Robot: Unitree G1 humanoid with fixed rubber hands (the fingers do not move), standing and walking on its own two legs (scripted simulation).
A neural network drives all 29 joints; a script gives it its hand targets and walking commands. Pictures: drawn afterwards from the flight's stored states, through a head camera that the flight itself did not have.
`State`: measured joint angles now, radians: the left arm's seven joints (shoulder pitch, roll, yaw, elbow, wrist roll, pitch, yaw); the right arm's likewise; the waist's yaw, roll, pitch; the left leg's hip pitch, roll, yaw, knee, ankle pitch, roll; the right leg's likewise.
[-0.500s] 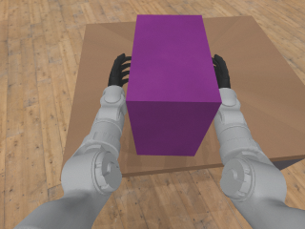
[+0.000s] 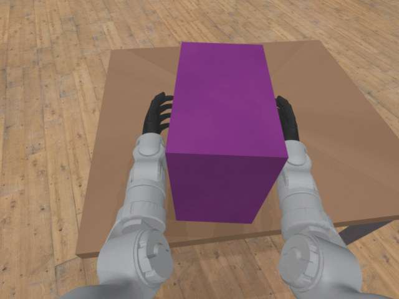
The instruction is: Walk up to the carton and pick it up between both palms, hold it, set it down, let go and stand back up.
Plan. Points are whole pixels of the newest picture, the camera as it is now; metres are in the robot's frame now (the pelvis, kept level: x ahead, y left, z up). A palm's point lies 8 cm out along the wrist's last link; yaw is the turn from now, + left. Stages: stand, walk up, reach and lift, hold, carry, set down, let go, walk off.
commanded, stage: reach and lift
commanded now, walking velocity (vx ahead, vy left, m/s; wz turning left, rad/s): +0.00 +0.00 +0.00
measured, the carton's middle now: (217, 136) +0.45 -0.01 +0.05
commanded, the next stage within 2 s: none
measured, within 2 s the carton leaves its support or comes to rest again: leaves its support in 1.46 s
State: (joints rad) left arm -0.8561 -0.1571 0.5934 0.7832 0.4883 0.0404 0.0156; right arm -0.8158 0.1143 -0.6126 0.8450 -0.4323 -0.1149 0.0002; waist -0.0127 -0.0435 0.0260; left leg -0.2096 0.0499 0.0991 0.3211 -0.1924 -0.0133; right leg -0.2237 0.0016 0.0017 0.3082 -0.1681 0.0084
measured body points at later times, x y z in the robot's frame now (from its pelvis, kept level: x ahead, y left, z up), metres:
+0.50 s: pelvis +0.00 +0.00 +0.00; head +0.06 +0.02 +0.45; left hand +0.44 +0.13 +0.09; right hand +0.43 -0.14 +0.10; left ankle -0.02 +0.12 -0.75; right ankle -0.01 -0.12 -0.75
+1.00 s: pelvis +0.00 +0.00 +0.00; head +0.06 +0.03 +0.45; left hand +0.44 +0.13 +0.09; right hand +0.43 -0.14 +0.10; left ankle -0.02 +0.12 -0.75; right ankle -0.01 -0.12 -0.75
